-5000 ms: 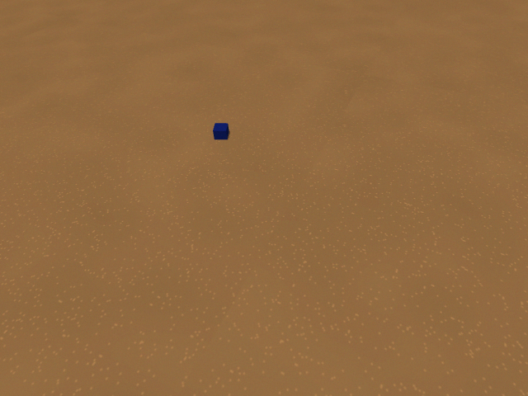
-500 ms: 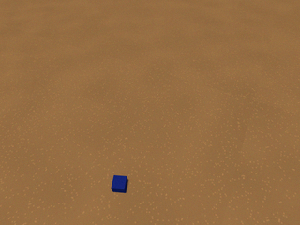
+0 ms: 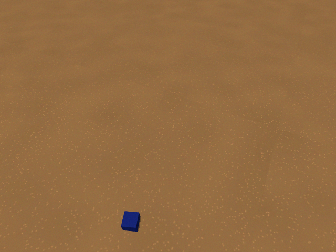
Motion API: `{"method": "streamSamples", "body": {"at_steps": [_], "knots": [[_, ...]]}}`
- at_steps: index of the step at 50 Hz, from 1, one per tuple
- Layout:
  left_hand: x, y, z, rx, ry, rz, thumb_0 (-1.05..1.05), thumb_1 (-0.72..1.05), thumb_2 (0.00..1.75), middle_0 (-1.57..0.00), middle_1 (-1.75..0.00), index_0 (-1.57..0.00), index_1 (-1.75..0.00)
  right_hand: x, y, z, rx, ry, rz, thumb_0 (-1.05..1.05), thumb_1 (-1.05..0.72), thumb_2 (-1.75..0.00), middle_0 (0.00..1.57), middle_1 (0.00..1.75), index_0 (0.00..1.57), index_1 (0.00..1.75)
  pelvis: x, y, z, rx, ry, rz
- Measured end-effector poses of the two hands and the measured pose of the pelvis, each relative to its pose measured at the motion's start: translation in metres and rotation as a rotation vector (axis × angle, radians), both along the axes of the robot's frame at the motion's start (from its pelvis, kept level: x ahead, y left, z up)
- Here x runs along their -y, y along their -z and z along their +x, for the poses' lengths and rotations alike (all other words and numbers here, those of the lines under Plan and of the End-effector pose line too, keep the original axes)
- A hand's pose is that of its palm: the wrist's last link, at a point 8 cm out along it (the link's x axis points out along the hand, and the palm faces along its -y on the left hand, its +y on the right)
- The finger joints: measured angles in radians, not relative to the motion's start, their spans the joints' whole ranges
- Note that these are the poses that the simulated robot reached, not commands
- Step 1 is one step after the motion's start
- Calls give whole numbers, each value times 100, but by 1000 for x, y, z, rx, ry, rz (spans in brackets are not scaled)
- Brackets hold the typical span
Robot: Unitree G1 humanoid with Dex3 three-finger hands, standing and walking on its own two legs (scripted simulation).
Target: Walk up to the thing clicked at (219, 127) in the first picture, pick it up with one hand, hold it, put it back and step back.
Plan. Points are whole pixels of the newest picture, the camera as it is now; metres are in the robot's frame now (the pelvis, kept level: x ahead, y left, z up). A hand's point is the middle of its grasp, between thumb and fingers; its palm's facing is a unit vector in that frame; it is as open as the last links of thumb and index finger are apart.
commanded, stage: walk up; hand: left
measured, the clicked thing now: (131, 221) +0.47 +0.26 -0.75
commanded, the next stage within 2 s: stand in 0.54 s
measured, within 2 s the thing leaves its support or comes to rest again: neither
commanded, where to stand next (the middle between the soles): +0.09 -0.01 m, yaw +1 degrees
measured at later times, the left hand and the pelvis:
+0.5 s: hand out of the picture +0.07 +0.25 -0.16, palm faces +0.01 -0.94 -0.33, open 7.4 cm; pelvis +0.02 +0.00 +0.00, yaw +1 degrees
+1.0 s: hand out of the picture +0.12 +0.25 -0.15, palm faces -0.01 -0.94 -0.33, open 7.4 cm; pelvis +0.04 -0.01 +0.00, yaw +2 degrees
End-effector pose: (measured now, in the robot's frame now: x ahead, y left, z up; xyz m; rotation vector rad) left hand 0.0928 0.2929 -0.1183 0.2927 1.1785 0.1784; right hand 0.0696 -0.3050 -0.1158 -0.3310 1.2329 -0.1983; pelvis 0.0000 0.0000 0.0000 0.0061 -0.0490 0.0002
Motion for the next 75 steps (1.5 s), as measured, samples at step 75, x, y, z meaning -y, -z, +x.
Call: {"method": "streamSamples", "body": {"at_steps": [75], "knots": [[7, -3, 18, -51, -36, 24, 1, 90, 90, -21, -30, -21, -30, -2, 1, 59, 11, -25, 25, 1, -91, -89, 20, 30, 20, 30, 12, -4, 45, -21, -29, -5]]}}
